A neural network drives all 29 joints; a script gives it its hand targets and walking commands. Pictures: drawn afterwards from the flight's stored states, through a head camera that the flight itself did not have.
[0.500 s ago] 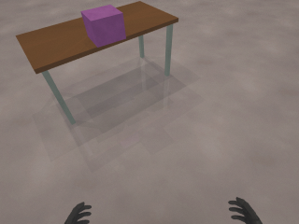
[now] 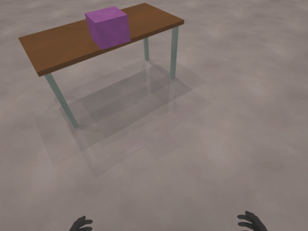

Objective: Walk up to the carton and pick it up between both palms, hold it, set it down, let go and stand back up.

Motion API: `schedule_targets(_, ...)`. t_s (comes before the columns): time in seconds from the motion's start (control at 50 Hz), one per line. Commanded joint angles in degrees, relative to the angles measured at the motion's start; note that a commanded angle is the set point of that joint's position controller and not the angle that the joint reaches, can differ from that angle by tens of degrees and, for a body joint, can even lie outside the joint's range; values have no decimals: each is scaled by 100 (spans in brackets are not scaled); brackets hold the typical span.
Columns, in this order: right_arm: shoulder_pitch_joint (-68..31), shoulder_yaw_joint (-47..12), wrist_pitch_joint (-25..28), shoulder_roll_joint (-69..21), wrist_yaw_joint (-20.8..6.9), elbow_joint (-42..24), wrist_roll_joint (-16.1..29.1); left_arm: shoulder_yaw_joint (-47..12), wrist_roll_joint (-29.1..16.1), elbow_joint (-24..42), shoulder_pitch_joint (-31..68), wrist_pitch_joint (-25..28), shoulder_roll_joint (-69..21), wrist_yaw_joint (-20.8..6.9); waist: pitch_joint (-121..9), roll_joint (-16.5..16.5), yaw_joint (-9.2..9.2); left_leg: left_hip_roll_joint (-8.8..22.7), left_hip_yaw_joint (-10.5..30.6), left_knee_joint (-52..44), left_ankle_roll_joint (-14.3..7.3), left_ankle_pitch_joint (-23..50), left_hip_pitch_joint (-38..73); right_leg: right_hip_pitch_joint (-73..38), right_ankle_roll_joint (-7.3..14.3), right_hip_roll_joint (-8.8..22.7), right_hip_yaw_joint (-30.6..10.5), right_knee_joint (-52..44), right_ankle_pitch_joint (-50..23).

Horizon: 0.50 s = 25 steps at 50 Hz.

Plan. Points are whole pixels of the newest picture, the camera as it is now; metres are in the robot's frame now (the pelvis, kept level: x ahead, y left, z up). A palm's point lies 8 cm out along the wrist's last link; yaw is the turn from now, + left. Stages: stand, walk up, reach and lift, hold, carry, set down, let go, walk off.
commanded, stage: stand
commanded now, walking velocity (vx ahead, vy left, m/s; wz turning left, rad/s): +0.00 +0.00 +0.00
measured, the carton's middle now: (108, 27) +1.37 +0.32 -0.06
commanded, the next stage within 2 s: walk up in 0.32 s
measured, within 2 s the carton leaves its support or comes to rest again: neither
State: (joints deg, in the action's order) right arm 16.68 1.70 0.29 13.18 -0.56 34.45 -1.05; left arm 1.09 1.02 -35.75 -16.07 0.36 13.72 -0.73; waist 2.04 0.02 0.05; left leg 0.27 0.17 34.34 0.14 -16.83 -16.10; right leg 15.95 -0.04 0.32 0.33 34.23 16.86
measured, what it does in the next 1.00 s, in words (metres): walks ahead, turning left: left foot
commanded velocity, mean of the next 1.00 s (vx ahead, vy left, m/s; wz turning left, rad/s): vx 0.00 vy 0.00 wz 0.00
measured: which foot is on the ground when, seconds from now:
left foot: down 0.00-0.56, up 0.58-0.82, down 0.84-1.00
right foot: down 0.00-0.84, up 0.86-1.00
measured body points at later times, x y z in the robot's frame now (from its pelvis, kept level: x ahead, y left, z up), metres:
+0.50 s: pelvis +0.00 +0.00 +0.00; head +0.01 +0.00 +0.45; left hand +0.12 +0.25 -0.10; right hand +0.12 -0.25 -0.10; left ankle +0.02 +0.12 -0.73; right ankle +0.02 -0.12 -0.73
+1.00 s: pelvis +0.11 +0.09 +0.00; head +0.10 +0.13 +0.44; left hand +0.13 +0.38 -0.14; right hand +0.23 -0.16 -0.09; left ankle +0.10 +0.21 -0.73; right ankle +0.14 -0.04 -0.65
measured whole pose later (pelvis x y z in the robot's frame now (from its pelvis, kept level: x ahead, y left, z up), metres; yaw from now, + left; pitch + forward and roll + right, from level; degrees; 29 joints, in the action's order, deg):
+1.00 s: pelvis +0.11 +0.09 +0.00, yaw +16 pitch -3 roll +0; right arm 26.0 2.3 2.7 13.3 0.9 36.7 -3.0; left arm 2.4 2.8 -40.2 -18.3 -0.7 20.3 -3.2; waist 2.4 5.9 -0.6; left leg 1.1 -1.4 36.7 -1.3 -18.3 -15.6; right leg 27.9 0.0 5.6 3.2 69.0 23.5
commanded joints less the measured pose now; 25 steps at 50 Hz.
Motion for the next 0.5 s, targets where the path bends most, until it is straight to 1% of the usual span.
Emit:
schedule_targets(0.0,-98,205,148,706,35,-516,6,218,-6,549,101,142,675,35,-226,-17,0,427,492,-622,-200,325,6,11,197,439,-519,-623,-321)
schedule_targets(0.48,-15,175,129,756,49,-410,22,182,-22,438,14,122,732,49,-217,-19,2,440,515,-673,-203,460,48,-42,198,462,-518,-678,-440)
